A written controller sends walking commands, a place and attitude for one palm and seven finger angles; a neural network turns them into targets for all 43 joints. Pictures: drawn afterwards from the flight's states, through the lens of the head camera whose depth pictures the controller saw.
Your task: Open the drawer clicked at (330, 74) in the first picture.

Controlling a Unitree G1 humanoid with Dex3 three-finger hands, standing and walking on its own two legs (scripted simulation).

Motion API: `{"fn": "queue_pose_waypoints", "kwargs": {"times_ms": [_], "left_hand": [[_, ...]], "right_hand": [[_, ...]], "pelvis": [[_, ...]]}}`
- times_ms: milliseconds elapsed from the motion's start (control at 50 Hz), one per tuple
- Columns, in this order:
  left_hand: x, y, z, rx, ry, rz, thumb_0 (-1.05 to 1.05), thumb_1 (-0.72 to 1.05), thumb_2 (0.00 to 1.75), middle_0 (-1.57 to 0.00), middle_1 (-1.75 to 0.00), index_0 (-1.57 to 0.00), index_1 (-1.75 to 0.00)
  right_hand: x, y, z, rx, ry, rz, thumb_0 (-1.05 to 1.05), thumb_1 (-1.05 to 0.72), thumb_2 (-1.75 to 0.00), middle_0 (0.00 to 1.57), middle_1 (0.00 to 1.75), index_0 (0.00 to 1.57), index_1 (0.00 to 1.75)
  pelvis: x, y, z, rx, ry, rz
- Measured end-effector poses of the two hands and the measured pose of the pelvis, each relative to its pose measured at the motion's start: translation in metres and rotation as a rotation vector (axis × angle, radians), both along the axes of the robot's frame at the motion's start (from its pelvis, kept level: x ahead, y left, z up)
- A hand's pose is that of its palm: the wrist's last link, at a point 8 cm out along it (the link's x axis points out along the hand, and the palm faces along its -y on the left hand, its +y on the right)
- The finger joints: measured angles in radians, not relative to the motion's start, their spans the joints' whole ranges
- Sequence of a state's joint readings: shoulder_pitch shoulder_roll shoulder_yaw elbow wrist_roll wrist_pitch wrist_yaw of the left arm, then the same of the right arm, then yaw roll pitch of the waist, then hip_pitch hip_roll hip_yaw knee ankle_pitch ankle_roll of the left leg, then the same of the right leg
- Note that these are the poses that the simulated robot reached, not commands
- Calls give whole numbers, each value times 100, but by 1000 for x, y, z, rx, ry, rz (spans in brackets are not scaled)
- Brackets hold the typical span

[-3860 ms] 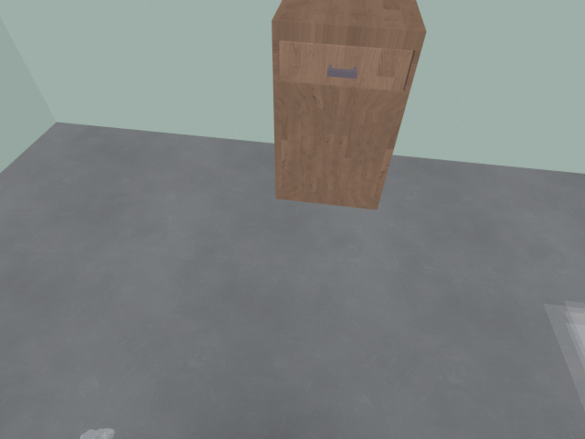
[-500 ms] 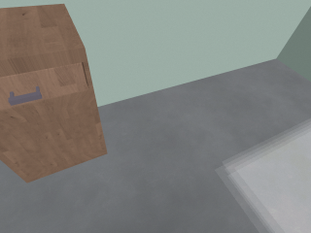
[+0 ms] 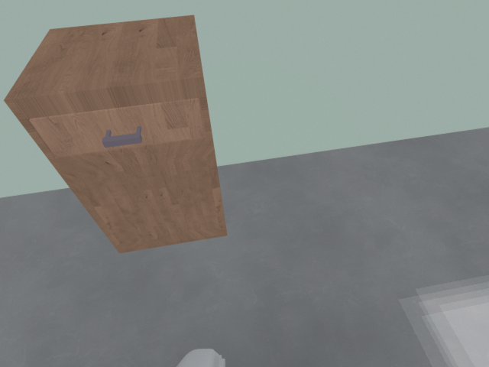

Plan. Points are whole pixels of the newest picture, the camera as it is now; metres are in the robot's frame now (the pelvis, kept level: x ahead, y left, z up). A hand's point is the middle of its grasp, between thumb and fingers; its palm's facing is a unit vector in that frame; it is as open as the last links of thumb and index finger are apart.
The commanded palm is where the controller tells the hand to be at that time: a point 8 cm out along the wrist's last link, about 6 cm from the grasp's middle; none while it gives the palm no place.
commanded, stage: turn to face it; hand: left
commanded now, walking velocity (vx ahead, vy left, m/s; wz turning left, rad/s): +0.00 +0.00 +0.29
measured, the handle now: (123, 135) +0.71 +0.39 -0.08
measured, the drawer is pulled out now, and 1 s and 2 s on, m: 0.00 0.00 0.00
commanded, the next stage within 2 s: take the last steps up to it in 0.12 s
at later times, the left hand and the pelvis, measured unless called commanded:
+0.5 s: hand out of the picture +0.00 +0.24 -0.16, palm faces +0.18 -0.96 -0.21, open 7.4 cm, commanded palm none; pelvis +0.01 +0.03 +0.01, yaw +8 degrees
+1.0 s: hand out of the picture +0.01 +0.18 -0.17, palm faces +0.31 -0.94 -0.12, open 7.4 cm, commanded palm none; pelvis +0.13 +0.06 +0.00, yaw +12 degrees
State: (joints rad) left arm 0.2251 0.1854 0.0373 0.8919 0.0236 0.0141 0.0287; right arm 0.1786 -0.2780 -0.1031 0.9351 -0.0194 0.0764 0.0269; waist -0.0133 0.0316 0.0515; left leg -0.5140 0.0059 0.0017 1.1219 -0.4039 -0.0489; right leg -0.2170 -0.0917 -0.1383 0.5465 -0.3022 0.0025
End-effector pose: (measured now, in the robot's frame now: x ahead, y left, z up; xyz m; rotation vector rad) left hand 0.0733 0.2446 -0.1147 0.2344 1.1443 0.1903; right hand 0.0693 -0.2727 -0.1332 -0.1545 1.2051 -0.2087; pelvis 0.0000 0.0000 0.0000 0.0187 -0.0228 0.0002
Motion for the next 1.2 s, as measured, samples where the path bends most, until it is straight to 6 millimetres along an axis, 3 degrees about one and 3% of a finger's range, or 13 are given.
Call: {"fn": "queue_pose_waypoints", "kwargs": {"times_ms": [100, 220, 280, 340, 440, 600, 680, 760, 880, 960, 1040, 1120, 1200], "left_hand": [[-33, 2, -9, -34, 43, 61, 1, 91, 89, -21, -30, -20, -30], [-85, 28, -37, -75, 137, 168, 1, 90, 89, -21, -30, -20, -30], [-105, 40, -41, -74, 201, 200, 1, 91, 89, -20, -30, -20, -30], [-112, 47, -36, -80, 222, 212, 1, 91, 89, -20, -30, -20, -30], [-104, 46, -23, -88, 194, 208, 1, 91, 89, -20, -30, -20, -30], [-51, 20, -17, -80, 96, 169, 1, 91, 89, -20, -30, -20, -30], [-39, 2, -19, -82, 46, 208, 1, 91, 89, -20, -30, -20, -30], [-52, -11, -16, -103, 115, 253, 1, 92, 89, -20, -30, -20, -30], [-72, -25, -18, -171, 263, 297, 1, 91, 89, -20, -30, -20, -30], [-77, -21, -24, -211, 338, 344, 1, 91, 89, -20, -30, -20, -30], [-72, -1, -39, -243, 410, 375, 1, 91, 89, -20, -30, -20, -30], [-37, 32, -45, -226, 425, 333, 1, 91, 89, -20, -30, -20, -30], [32, 69, -37, -173, 312, 276, 1, 91, 89, -20, -30, -20, -30]], "right_hand": [[26, 13, 7, -8, -4, 87, 1, -91, -90, 20, 30, 20, 30], [59, 52, 10, -36, -58, 201, 1, -91, -90, 20, 30, 20, 30], [62, 72, 16, -35, -79, 233, 0, -91, -90, 20, 30, 20, 30], [56, 84, 21, -26, -77, 238, 0, -91, -90, 20, 30, 20, 30], [33, 90, 18, 4, -33, 209, 0, -91, -90, 20, 30, 20, 30], [-15, 59, -10, 31, 141, 138, 0, -92, -90, 20, 30, 20, 30], [-23, 49, -21, 45, 246, 147, 0, -92, -90, 20, 30, 20, 30], [4, 50, -11, 54, 237, 151, 1, -92, -90, 20, 30, 20, 30], [69, 72, 0, 57, 158, 180, 1, -91, -90, 20, 30, 20, 30], [125, 101, 0, 51, 110, 235, 1, -92, -90, 20, 30, 20, 30], [184, 135, -5, 25, 19, 284, 1, -92, -90, 20, 30, 20, 30], [213, 161, -2, 23, -44, 261, 0, -92, -90, 20, 30, 20, 30], [221, 164, 7, 10, -55, 197, -1, -95, -90, 20, 30, 20, 30]], "pelvis": [[-3, 4, 1, 8, 4, 51], [-7, 25, -11, -21, 14, 103], [-10, 31, -8, -22, 4, 99], [-10, 34, -1, -35, 0, 108], [-2, 37, 7, -37, 2, 126], [24, 22, 0, -4, -5, 147], [40, 15, -5, -13, -19, 176], [61, 16, 5, -10, -13, 180], [92, 29, 10, -18, 1, 195], [116, 49, 6, -31, 7, 203], [144, 78, -10, -50, 6, 194], [165, 95, -11, -28, -2, 164], [186, 105, 0, -16, 2, 150]]}}
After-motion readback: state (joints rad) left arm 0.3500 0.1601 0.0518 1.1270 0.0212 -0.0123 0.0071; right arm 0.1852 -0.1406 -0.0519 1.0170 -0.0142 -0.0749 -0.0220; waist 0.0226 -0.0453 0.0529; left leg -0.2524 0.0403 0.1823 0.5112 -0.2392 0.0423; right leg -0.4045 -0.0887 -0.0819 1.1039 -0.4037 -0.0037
